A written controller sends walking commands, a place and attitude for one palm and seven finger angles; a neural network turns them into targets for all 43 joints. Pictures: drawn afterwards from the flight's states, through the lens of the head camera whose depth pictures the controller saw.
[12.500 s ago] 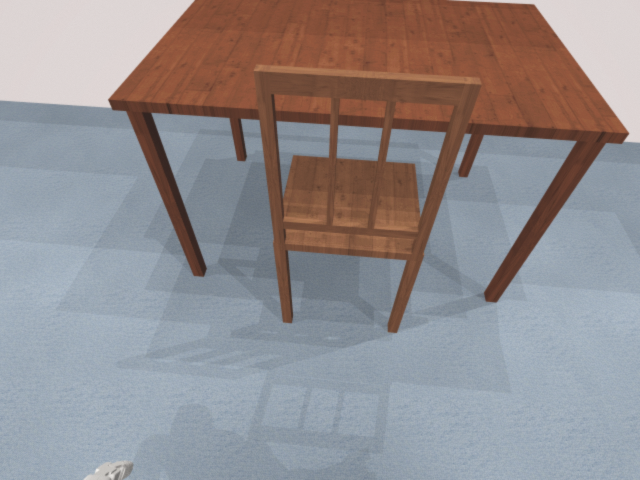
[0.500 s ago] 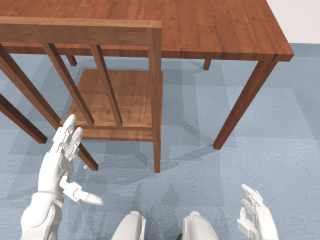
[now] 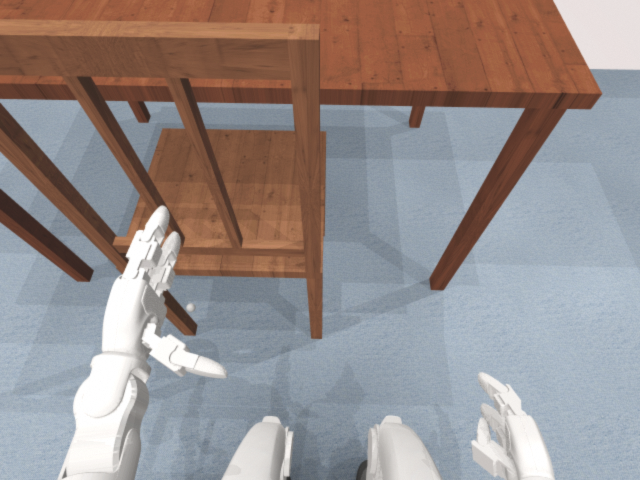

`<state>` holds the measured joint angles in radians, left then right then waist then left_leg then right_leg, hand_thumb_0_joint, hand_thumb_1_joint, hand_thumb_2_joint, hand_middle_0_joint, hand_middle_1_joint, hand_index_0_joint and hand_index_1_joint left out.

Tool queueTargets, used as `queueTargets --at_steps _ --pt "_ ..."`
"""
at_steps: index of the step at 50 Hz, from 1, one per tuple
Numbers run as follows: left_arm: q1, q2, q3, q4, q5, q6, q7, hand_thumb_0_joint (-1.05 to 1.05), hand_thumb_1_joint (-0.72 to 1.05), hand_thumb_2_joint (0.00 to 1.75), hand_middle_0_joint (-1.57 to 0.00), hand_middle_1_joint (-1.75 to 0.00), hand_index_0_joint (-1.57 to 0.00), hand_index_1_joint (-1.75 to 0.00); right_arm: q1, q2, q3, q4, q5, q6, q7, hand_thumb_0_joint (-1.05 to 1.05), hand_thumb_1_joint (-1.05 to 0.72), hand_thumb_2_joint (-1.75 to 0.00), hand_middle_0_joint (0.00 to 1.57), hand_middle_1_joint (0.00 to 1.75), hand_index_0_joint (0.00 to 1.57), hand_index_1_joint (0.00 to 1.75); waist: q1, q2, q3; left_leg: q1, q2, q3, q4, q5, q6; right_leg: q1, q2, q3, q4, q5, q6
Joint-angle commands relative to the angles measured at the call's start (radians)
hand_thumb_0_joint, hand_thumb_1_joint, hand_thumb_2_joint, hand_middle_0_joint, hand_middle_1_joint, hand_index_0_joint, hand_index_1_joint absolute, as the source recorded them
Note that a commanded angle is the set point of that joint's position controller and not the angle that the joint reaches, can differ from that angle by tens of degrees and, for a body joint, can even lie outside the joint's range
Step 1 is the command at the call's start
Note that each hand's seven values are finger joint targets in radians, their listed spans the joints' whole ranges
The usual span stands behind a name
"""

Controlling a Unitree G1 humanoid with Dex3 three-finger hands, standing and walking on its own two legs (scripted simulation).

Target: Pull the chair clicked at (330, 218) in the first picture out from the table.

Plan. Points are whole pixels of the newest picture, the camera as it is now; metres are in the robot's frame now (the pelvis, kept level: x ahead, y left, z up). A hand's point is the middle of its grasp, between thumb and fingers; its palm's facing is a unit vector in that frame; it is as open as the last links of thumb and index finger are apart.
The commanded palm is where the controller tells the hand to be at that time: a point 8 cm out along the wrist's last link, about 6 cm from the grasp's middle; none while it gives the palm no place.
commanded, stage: aim the fingers beside a spindle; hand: left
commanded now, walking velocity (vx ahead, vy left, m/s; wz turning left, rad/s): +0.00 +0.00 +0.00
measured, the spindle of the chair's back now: (140, 179) +0.49 +0.28 +0.04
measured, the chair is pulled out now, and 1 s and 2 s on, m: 0.00 0.00 0.00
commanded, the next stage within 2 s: none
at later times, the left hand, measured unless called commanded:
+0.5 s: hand (217, 292) +0.33 +0.15 +0.02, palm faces +0.01 -1.00 -0.04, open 16.9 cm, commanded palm +0.31 +0.20 +0.02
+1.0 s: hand (222, 288) +0.34 +0.15 +0.01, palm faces +0.01 -1.00 -0.05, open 16.9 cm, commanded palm +0.31 +0.20 +0.01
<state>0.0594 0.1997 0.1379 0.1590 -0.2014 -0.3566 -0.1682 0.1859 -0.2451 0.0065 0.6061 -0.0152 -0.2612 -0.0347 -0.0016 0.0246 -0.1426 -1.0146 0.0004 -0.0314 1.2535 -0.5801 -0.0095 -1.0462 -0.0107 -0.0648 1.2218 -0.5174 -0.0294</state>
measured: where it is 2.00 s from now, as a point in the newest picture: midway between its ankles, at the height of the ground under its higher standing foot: outside the picture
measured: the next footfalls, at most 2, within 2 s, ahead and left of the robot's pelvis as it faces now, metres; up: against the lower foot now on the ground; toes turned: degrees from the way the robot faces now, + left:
none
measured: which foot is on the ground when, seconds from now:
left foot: down 0.00-1.00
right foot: down 0.00-1.00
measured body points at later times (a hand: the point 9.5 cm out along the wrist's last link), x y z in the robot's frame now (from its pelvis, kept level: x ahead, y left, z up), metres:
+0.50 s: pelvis -0.01 +0.00 -0.01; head +0.10 -0.01 +0.43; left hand +0.32 +0.20 +0.03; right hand +0.16 -0.25 -0.12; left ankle +0.01 +0.12 -0.63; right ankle +0.04 -0.11 -0.63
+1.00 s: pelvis -0.02 +0.00 -0.01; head +0.09 -0.01 +0.42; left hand +0.33 +0.20 +0.02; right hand +0.14 -0.25 -0.13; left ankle +0.01 +0.12 -0.63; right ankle +0.04 -0.11 -0.63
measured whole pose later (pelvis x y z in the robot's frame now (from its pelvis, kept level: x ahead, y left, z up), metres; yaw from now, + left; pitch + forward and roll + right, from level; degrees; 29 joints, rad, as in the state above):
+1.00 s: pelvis -0.02 +0.00 -0.01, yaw +0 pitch +21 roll +0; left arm -0.19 0.18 0.12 0.46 -0.15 -0.42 -0.09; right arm 0.20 -0.25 0.00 0.64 -0.01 -0.17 -0.02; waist -0.02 0.02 -0.16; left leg -1.10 0.00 -0.02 1.30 -0.57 -0.01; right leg -1.14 -0.02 -0.05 1.29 -0.51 -0.03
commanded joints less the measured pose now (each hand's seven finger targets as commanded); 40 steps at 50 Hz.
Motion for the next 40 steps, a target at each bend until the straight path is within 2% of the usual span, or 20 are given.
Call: queueTargets --at_steps 1,2,3,5,8,11,12,16,19,20,22,25,27,30,31,34,36,38,39,40 --pt "-0.155 0.104 0.045 -0.175 -0.01 -0.042 0.0 0.0 -0.5 0.3 -0.06 -0.08 -0.06 -0.08 0.004 -0.128 -0.057 -0.133 0.01 -0.047 -0.021 0.0 -0.9 -0.9 0.2 0.3 0.2 0.3 -0.019 -0.036 -0.343 0.115 -0.019 0.005 -0.164 0.286 0.019 0.301 0.016 0.054 -0.172 0.257 0.014" --pt "-0.179 0.131 0.074 -0.183 -0.009 -0.054 0.008 0.0 -0.5 0.3 -0.06 -0.08 -0.06 -0.08 0.006 -0.128 -0.059 -0.128 0.009 -0.046 -0.023 0.0 -0.9 -0.9 0.2 0.3 0.2 0.3 -0.015 -0.043 -0.358 0.116 -0.017 0.004 -0.161 0.295 0.018 0.304 0.015 0.054 -0.165 0.266 0.014" --pt "-0.203 0.104 0.05 -0.194 -0.011 -0.066 0.011 0.0 -0.5 0.3 -0.06 -0.08 -0.06 -0.08 0.0 -0.122 -0.056 -0.126 0.005 -0.047 -0.022 0.0 -0.9 -0.9 0.2 0.3 0.2 0.3 -0.02 -0.027 -0.354 0.12 -0.02 0.005 -0.158 0.297 0.018 0.3 0.015 0.056 -0.164 0.27 0.014" --pt "-0.198 0.148 0.095 -0.215 -0.005 -0.096 0.029 0.0 -0.5 0.3 -0.06 -0.08 -0.06 -0.08 -0.001 -0.123 -0.058 -0.123 -0.002 -0.048 -0.02 0.0 -0.9 -0.9 0.2 0.3 0.2 0.3 0.001 -0.006 -0.39 0.129 -0.021 0.009 -0.148 0.331 0.017 0.311 0.017 0.057 -0.146 0.301 0.011" --pt "-0.216 0.105 0.052 -0.189 0.01 -0.119 0.04 0.0 -0.5 0.3 -0.06 -0.08 -0.06 -0.08 0.0 -0.116 -0.058 -0.114 -0.006 -0.042 -0.011 0.0 -0.9 -0.9 0.2 0.3 0.2 0.3 -0.007 0.018 -0.384 0.14 -0.02 0.007 -0.147 0.344 0.013 0.285 0.016 0.049 -0.131 0.31 0.009" --pt "-0.205 0.081 0.025 -0.082 0.021 -0.098 0.034 0.0 -0.5 0.3 -0.06 -0.08 -0.06 -0.08 0.008 -0.124 -0.058 -0.104 0.0 -0.032 -0.008 0.0 -0.9 -0.9 0.2 0.3 0.2 0.3 -0.025 -0.04 -0.337 0.095 -0.018 0.006 -0.145 0.289 0.016 0.261 0.017 0.047 -0.144 0.259 0.01" --pt "-0.233 0.073 0.011 -0.079 0.022 -0.092 0.029 0.0 -0.5 0.3 -0.06 -0.08 -0.06 -0.08 0.008 -0.126 -0.06 -0.106 0.003 -0.028 -0.009 0.0 -0.9 -0.9 0.2 0.3 0.2 0.3 -0.032 -0.033 -0.343 0.093 -0.018 0.007 -0.143 0.272 0.016 0.252 0.016 0.049 -0.145 0.245 0.011" --pt "-0.274 0.084 0.024 -0.029 0.021 -0.065 0.028 0.0 -0.5 0.3 -0.06 -0.08 -0.06 -0.08 0.013 -0.128 -0.06 -0.109 0.008 -0.017 -0.014 0.0 -0.9 -0.9 0.2 0.3 0.2 0.3 -0.027 -0.049 -0.342 0.061 -0.023 0.013 -0.136 0.245 0.018 0.262 0.011 0.066 -0.155 0.224 0.013" --pt "-0.342 0.112 0.055 -0.087 0.023 -0.099 0.048 0.0 -0.5 0.3 -0.06 -0.08 -0.06 -0.08 0.007 -0.122 -0.061 -0.111 0.001 -0.013 -0.015 0.0 -0.9 -0.9 0.2 0.3 0.2 0.3 -0.016 -0.028 -0.405 0.083 -0.025 0.016 -0.126 0.281 0.019 0.28 0.011 0.071 -0.136 0.262 0.011" --pt "-0.361 0.138 0.079 -0.117 0.025 -0.117 0.062 0.0 -0.5 0.3 -0.06 -0.08 -0.06 -0.08 0.009 -0.123 -0.061 -0.111 -0.002 -0.014 -0.015 0.0 -0.9 -0.9 0.2 0.3 0.2 0.3 -0.006 0.003 -0.43 0.101 -0.024 0.013 -0.127 0.307 0.016 0.278 0.014 0.064 -0.121 0.282 0.008" --pt "-0.352 0.101 0.046 -0.138 0.03 -0.144 0.079 0.0 -0.5 0.3 -0.06 -0.08 -0.06 -0.08 0.007 -0.114 -0.061 -0.107 -0.009 -0.013 -0.005 0.0 -0.9 -0.9 0.2 0.3 0.2 0.3 -0.005 0.037 -0.45 0.135 -0.024 0.013 -0.126 0.339 0.013 0.272 0.014 0.058 -0.11 0.31 0.007" --pt "-0.352 0.094 0.035 -0.062 0.047 -0.151 0.093 0.0 -0.5 0.3 -0.06 -0.08 -0.06 -0.08 0.012 -0.122 -0.062 -0.095 -0.011 -0.006 -0.001 0.0 -0.9 -0.9 0.2 0.3 0.2 0.3 -0.026 -0.019 -0.412 0.098 -0.02 0.005 -0.122 0.299 0.014 0.238 0.02 0.049 -0.109 0.266 0.008" --pt "-0.367 0.049 -0.011 0.014 0.054 -0.136 0.086 0.0 -0.5 0.3 -0.06 -0.08 -0.06 -0.08 0.013 -0.122 -0.062 -0.087 -0.007 0.001 0.001 0.0 -0.9 -0.9 0.2 0.3 0.2 0.3 -0.045 -0.047 -0.363 0.059 -0.021 0.008 -0.119 0.235 0.016 0.211 0.016 0.054 -0.123 0.211 0.011" --pt "-0.387 0.04 -0.021 0.108 0.057 -0.101 0.074 0.0 -0.5 0.3 -0.06 -0.08 -0.06 -0.08 0.02 -0.132 -0.06 -0.087 0.002 0.011 -0.003 0.0 -0.9 -0.9 0.2 0.3 0.2 0.3 -0.051 -0.065 -0.319 0.014 -0.025 0.01 -0.119 0.169 0.018 0.189 0.014 0.063 -0.143 0.14 0.008" --pt "-0.385 0.053 -0.007 0.108 0.056 -0.097 0.073 0.0 -0.5 0.3 -0.06 -0.08 -0.06 -0.08 0.023 -0.133 -0.061 -0.092 0.003 0.016 -0.004 0.0 -0.9 -0.9 0.2 0.3 0.2 0.3 -0.039 -0.077 -0.337 0.011 -0.026 0.012 -0.12 0.172 0.018 0.202 0.011 0.067 -0.141 0.143 0.008" --pt "-0.404 0.071 0.014 0.039 0.053 -0.114 0.084 0.0 -0.5 0.3 -0.06 -0.08 -0.06 -0.08 0.016 -0.127 -0.063 -0.11 0.001 0.023 -0.002 0.0 -0.9 -0.9 0.2 0.3 0.2 0.3 -0.016 -0.039 -0.403 0.053 -0.029 0.017 -0.123 0.219 0.017 0.232 0.012 0.065 -0.127 0.194 0.006" --pt "-0.435 0.112 0.05 -0.036 0.053 -0.145 0.106 0.0 -0.5 0.3 -0.06 -0.08 -0.06 -0.08 0.013 -0.122 -0.062 -0.115 -0.006 0.025 -0.001 0.0 -0.9 -0.9 0.2 0.3 0.2 0.3 -0.003 -0.005 -0.468 0.091 -0.029 0.016 -0.122 0.264 0.015 0.252 0.014 0.065 -0.11 0.238 0.005" --pt "-0.459 0.133 0.072 -0.085 0.054 -0.178 0.127 0.0 -0.5 0.3 -0.06 -0.08 -0.06 -0.08 0.008 -0.116 -0.061 -0.109 -0.013 0.025 0.001 0.0 -0.9 -0.9 0.2 0.3 0.2 0.3 -0.001 0.006 -0.486 0.097 -0.029 0.016 -0.118 0.279 0.015 0.27 0.014 0.071 -0.104 0.255 0.007" --pt "-0.45 0.127 0.069 -0.074 0.056 -0.185 0.133 0.0 -0.5 0.3 -0.06 -0.08 -0.06 -0.08 0.007 -0.115 -0.06 -0.107 -0.014 0.026 0.003 0.0 -0.9 -0.9 0.2 0.3 0.2 0.3 -0.007 -0.013 -0.473 0.09 -0.029 0.018 -0.116 0.276 0.017 0.272 0.017 0.072 -0.108 0.257 0.008" --pt "-0.439 0.151 0.089 -0.062 0.061 -0.189 0.139 0.0 -0.5 0.3 -0.06 -0.08 -0.06 -0.08 0.009 -0.119 -0.058 -0.104 -0.015 0.029 0.002 0.0 -0.9 -0.9 0.2 0.3 0.2 0.3 -0.006 -0.018 -0.473 0.075 -0.028 0.015 -0.115 0.269 0.018 0.273 0.019 0.072 -0.106 0.246 0.007"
